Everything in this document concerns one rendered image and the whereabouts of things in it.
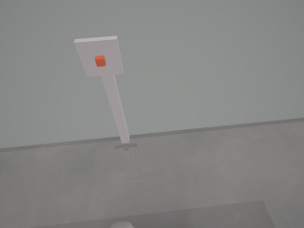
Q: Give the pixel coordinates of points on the panel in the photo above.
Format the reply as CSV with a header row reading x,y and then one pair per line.
x,y
108,46

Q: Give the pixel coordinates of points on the button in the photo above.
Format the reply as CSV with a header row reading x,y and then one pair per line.
x,y
100,61

